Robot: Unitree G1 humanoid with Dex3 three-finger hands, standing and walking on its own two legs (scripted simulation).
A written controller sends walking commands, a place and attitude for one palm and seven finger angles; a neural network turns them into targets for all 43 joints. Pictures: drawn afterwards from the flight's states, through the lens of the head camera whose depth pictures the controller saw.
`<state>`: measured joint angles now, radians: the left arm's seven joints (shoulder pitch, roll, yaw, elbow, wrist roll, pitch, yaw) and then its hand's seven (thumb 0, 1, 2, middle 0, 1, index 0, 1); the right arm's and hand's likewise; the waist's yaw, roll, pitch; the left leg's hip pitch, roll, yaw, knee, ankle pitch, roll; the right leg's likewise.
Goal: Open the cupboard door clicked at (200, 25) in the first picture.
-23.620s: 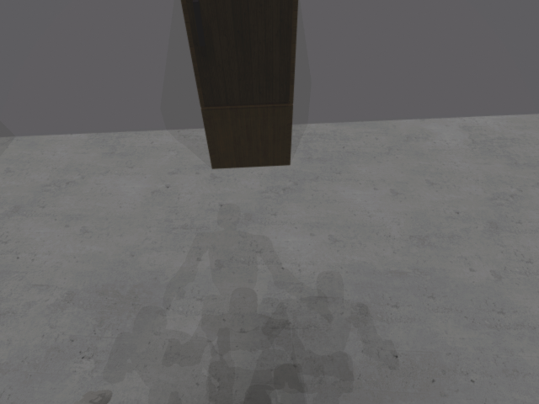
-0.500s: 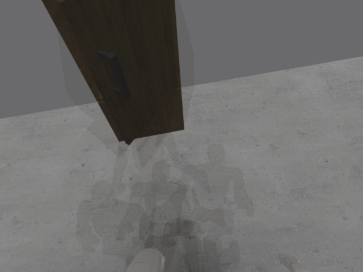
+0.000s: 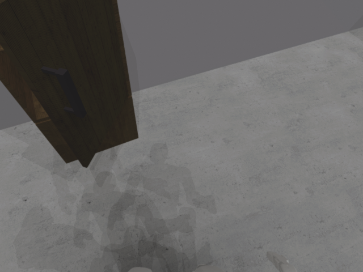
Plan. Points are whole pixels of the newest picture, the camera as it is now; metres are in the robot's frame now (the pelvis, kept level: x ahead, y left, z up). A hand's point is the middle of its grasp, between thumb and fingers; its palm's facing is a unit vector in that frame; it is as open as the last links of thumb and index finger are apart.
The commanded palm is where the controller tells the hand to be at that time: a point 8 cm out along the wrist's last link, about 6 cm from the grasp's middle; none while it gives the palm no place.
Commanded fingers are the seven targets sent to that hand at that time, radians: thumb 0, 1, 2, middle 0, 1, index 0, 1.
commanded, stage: walk to a spot facing it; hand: left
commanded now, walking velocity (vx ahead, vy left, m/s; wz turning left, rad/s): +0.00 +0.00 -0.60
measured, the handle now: (65, 93) +0.49 +0.36 +0.03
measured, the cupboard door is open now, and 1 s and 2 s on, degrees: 48 48 48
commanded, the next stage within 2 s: turn to face it in 1.90 s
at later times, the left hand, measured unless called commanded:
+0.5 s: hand (147, 235) +0.21 +0.10 -0.15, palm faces -0.36 -0.90 -0.24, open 7.4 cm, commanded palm none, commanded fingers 0.00 0.90 0.90 -0.20 -0.30 -0.20 -0.30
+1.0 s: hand (195, 174) +0.39 -0.01 -0.16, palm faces -0.64 -0.75 -0.17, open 7.4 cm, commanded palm none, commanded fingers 0.00 0.90 0.90 -0.20 -0.30 -0.20 -0.30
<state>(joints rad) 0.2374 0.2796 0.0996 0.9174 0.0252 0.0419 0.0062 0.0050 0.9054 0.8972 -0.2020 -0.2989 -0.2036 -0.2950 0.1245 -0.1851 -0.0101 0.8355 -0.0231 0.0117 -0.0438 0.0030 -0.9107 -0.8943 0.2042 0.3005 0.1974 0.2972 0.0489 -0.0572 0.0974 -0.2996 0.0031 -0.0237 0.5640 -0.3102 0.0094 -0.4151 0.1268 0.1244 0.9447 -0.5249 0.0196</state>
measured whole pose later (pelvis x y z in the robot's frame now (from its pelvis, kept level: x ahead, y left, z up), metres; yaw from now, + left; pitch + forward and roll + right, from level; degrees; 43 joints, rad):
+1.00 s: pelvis +0.19 -0.10 +0.01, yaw -39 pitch +2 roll +0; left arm 0.12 0.22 0.07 0.95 0.03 0.02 -0.06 0.01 0.91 0.90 -0.20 -0.30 -0.20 -0.29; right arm 0.40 -0.17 -0.01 0.98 -0.04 -0.06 -0.02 0.00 -0.92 -0.89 0.20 0.30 0.20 0.30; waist -0.02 -0.01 0.08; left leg -0.03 0.10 0.26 0.37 -0.34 -0.03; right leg -0.60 -0.07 -0.09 0.88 -0.22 -0.01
